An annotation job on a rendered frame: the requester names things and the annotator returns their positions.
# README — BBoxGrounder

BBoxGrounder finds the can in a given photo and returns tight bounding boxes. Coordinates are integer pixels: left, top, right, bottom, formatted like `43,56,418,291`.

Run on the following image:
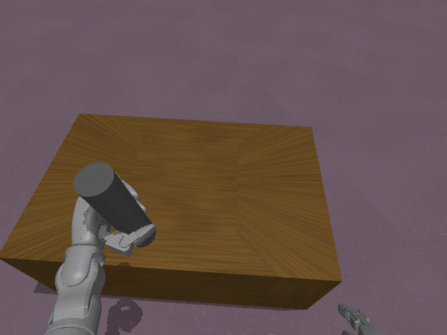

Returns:
73,162,156,248

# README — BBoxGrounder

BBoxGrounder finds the left robot arm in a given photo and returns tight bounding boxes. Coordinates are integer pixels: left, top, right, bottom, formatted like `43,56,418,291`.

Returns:
43,244,105,335

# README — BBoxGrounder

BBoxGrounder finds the right robot hand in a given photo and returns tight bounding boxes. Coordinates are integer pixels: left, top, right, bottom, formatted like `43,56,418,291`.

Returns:
338,304,382,335

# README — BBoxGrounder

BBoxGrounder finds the left robot hand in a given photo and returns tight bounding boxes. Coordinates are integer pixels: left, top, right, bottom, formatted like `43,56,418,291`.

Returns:
71,173,156,257

